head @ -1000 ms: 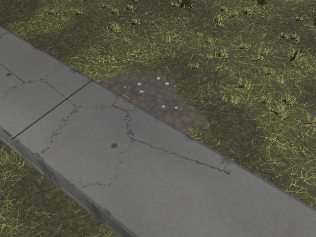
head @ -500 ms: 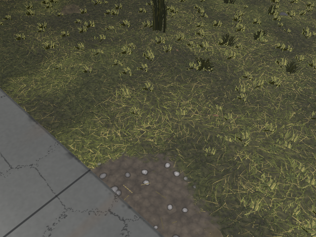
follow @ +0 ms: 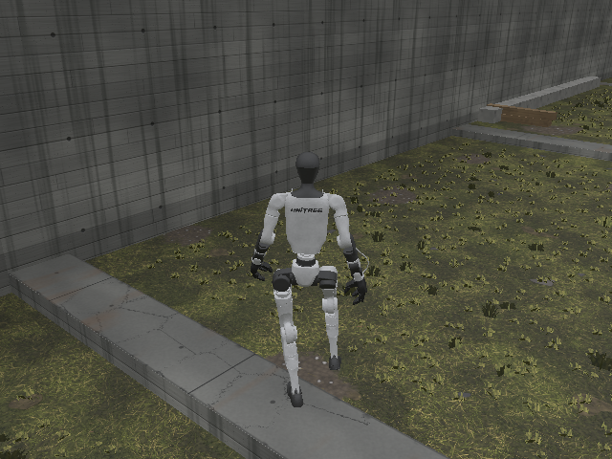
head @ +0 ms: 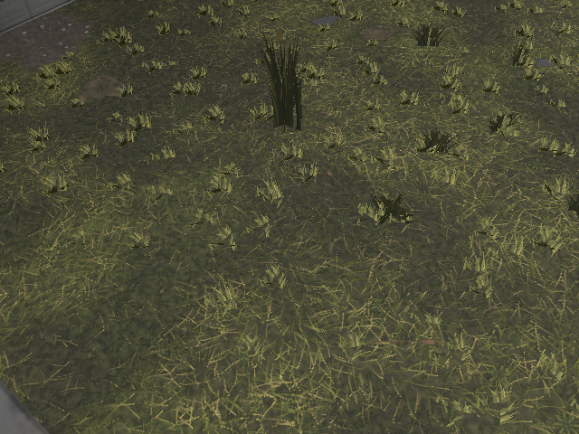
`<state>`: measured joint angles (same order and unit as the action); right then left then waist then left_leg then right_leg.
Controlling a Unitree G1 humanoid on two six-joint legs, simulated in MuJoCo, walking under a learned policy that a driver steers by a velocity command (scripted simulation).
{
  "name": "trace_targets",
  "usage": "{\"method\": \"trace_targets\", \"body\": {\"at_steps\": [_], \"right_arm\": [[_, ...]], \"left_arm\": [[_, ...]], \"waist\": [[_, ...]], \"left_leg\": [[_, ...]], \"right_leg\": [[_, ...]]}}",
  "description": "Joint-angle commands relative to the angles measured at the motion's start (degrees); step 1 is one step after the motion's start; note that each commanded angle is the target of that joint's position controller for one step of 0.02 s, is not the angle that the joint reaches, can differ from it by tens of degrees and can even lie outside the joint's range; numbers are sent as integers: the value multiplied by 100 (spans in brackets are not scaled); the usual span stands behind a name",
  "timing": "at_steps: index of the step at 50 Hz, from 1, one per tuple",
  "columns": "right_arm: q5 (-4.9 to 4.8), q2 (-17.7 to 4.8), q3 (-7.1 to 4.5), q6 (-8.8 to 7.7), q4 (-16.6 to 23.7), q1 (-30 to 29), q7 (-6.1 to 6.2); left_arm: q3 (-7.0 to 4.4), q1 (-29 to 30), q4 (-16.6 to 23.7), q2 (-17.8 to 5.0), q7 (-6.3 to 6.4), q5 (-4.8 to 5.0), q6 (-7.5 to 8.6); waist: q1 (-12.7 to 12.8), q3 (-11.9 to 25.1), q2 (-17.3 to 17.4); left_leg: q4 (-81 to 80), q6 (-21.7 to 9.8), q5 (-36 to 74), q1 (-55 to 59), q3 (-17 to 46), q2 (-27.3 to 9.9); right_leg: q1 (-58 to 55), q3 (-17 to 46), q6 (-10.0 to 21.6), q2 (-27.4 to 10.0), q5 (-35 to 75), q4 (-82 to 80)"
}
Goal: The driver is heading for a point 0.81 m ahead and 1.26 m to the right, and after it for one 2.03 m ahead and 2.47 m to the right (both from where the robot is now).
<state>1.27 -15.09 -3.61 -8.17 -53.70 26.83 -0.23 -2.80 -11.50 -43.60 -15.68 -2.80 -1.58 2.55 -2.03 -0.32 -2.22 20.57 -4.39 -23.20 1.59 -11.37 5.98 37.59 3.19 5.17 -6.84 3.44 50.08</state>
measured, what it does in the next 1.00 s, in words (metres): goes down, turning right: right foot 0.11 m lower, then left foot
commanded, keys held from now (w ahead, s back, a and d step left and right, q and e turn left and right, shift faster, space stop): w+e+shift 1.00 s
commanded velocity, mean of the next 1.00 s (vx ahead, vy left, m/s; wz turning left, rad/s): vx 1.00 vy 0.00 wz -0.91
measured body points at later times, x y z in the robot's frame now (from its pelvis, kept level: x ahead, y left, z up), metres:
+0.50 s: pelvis +0.52 -0.07 -0.11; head +0.56 -0.07 +0.34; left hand +0.59 +0.21 -0.24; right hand +0.68 -0.36 -0.16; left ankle +0.78 +0.02 -0.79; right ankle +0.36 -0.07 -0.83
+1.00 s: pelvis +0.91 -0.30 -0.13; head +0.92 -0.32 +0.32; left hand +1.25 -0.38 -0.17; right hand +0.65 -0.39 -0.26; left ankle +0.83 -0.01 -0.80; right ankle +0.98 -0.43 -0.83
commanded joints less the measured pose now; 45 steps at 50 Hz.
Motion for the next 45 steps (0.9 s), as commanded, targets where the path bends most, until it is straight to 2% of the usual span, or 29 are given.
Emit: {"method": "trace_targets", "body": {"at_steps": [1, 3, 5, 7, 9, 10, 11, 12, 13, 14, 15, 16, 18, 19, 21, 23, 25, 26, 27, 28, 29, 30, 31, 33, 35, 38, 40, 43, 45], "right_arm": [[-155, -348, 47, -276, 404, -613, 86], [-182, -453, 56, -231, 313, -343, 182], [-94, -541, 86, -86, 214, 50, 267], [-100, -772, 74, 66, 125, 297, 388], [70, -926, 22, 293, 183, -125, 483], [-37, -1106, -128, 331, 300, -927, 380], [69, -423, 49, 221, 776, -1033, 259], [-68, -290, 209, 142, 1199, -898, 257], [-58, -439, 280, 65, 1387, -1044, 223], [32, -531, 311, -8, 1509, -1404, 169], [194, -676, 272, 42, 1381, -1449, 126], [330, -670, 254, 124, 1437, -1468, 91], [343, -566, 324, 371, 1748, -2088, 40], [316, -464, 375, 388, 1839, -2293, 11], [94, -339, 409, 362, 1799, -2150, -51], [-22, -437, 368, 359, 1832, -2334, -21], [-2, -556, 325, 325, 1905, -2431, 35], [0, -722, 242, 296, 1777, -2003, 74], [-6, -919, 119, 266, 1549, -1041, 133], [81, -1284, -38, 237, 1298, 244, 218], [267, -1687, -127, 249, 1179, 866, 271], [249, -1836, -209, 279, 1311, -17, 202], [221, -1107, -121, 325, 1506, -846, 165], [194, -661, -26, 357, 1335, -980, 113], [108, -421, 46, 273, 899, -597, 91], [-6, -377, 46, 112, 736, -615, -5], [24, -521, 14, 41, 735, -834, -7], [22, -702, -22, 43, 589, -531, 24], [42, -885, -48, 97, 541, -265, 68]], "left_arm": [[35, 146, 311, 19, -294, 19, 153], [38, 363, 257, -19, -385, 46, 178], [-4, 624, 242, -191, -317, -133, 160], [-37, 348, 107, -320, -172, -286, 131], [-256, -1821, -569, -729, -28, -234, 64], [-462, -2906, -866, -930, 113, -36, 38], [-614, -2802, -1010, -1693, 177, -54, 24], [-630, -2708, -887, -1885, 177, 34, 14], [-590, -2532, -706, -1573, 248, -2, -23], [-563, -2131, -687, -1377, 357, -12, -70], [-494, -1729, -588, -1213, 345, 1, -57], [-389, -1578, -541, -994, 344, 32, 61], [-327, -909, -399, -959, 343, 126, 223], [-348, -713, -355, -1048, 323, 96, 275], [-400, -528, -294, -1053, 235, 157, 333], [-473, -803, -307, -1148, 136, 233, 313], [-520, -1086, -327, -1206, 149, 215, 236], [-546, -1116, -334, -1316, 155, 164, 203], [-556, -907, -298, -1435, 147, 117, 202], [-451, -586, -151, -1112, 132, 107, 272], [-186, -465, 166, -88, 176, 124, 322], [-105, -1109, 533, -228, 185, 296, 303], [-124, -706, 290, -570, 224, 112, 151], [-144, -134, 387, -577, 71, -38, 13], [-59, 217, 703, -268, -105, -88, -137], [25, 689, 1109, -235, -168, -48, -236], [38, 937, 1282, -339, -193, -20, -261], [91, 1543, 1433, -376, -299, -31, -261], [122, 1667, 1412, -333, -322, -15, -228]], "waist": [[360, -535, 336], [296, -625, 316], [202, -803, 249], [383, -546, 434], [1431, 287, 660], [2231, 621, -157], [1439, 361, -1353], [1143, 1581, -599], [1084, 1871, 294], [909, 1194, 528], [585, 510, 1011], [250, 121, 1029], [-124, -786, 1091], [-131, -791, 883], [-115, -388, 292], [202, -198, 157], [342, -93, 88], [142, 222, 135], [-485, 715, 238], [-1142, 1343, 383], [-1061, 1717, 1698], [-158, 2031, 2864], [-151, 970, 1589], [-125, 140, 553], [47, -196, 791], [234, -231, 771], [394, -389, 728], [225, -765, 403], [191, -712, 446]], "left_leg": [[-866, 96, 2495, -1944, -130, -1040], [-699, 253, 2419, -1439, -305, -1233], [-130, 324, 3663, -482, -500, -1358], [1167, 440, 5843, 158, -569, -1514], [4021, 349, 7102, -212, -353, -1758], [7230, 420, 4603, -1269, -447, -893], [9079, 459, -1442, -4460, 67, -301], [9099, 544, -1273, -5582, 1026, -582], [8499, 547, -883, -6026, 1416, -718], [7691, 498, -610, -6268, 1667, -940], [7177, 510, -529, -5915, 1563, -1103], [6583, 605, -264, -5417, 1766, -1220], [4458, 969, -37, -3960, 1683, -1588], [3698, 1007, 613, -3220, 1496, -1543], [2570, 812, 2428, -1736, 1298, -1292], [1986, 690, 2917, -1652, 1139, -1044], [1322, 616, 2559, -1616, 1211, -802], [1188, 576, 2106, -1195, 1181, -580], [1145, 547, 1668, -234, 1099, -484], [1367, 430, 705, 1158, 1570, -1054], [617, 294, -1167, 2025, 3836, -2760], [-790, -244, -2469, 1924, 6872, -3442], [-766, -323, -3275, 1033, 5992, -3120], [-618, -144, -1207, -165, 3953, -2594], [-733, 29, -16, -694, 2750, -2361], [-1093, 177, 1490, -914, 1466, -2188], [-1323, 214, 2085, -1054, 711, -2054], [-1621, 267, 2876, -793, -123, -1835], [-1266, 337, 5113, -312, -518, -1792]], "right_leg": [[-1508, -652, 198, 281, 2724, -1360], [-1445, -766, 362, 384, 3281, -1735], [-1087, -1164, 471, 671, 2900, -2105], [-1490, -1602, 537, 1090, 2086, -2101], [-3457, -1215, 863, 1043, 1203, -1962], [-4842, -529, 1371, 684, 1612, -2788], [-6615, -2, 1473, 139, 3718, -975], [-7793, 1618, 2229, -557, 4070, -944], [-7697, 2858, 2581, -925, 1707, -1915], [-6674, 3721, 2479, -1099, -598, -3085], [-5385, 3612, 2232, -981, -1297, -3460], [-4183, 3641, 2129, -897, -1069, -3409], [-1409, 2638, 1795, -215, -808, -4049], [-770, 2202, 1647, 171, -410, -4087], [-310, 1478, 1210, 768, 185, -3772], [-1094, 1483, 993, 846, 538, -3497], [-2037, 1730, 767, 812, 1094, -2875], [-2422, 1740, 631, 856, 1705, -2133], [-2366, 1592, 488, 984, 2009, -832], [-1554, 1374, 366, 1185, 1509, 881], [-189, 850, 307, 1666, -3282, 2904], [794, 555, 332, 1473, -3080, 3535], [1098, 341, 308, 924, -2462, 3637], [879, 138, 191, 533, -2029, 3154], [879, 188, 108, 233, -1963, 2965], [897, 44, 70, 149, -1330, 2489], [752, -101, 72, 127, -754, 1808], [370, -800, 256, 266, -328, 319], [-172, -1295, 489, 607, -422, -332]]}}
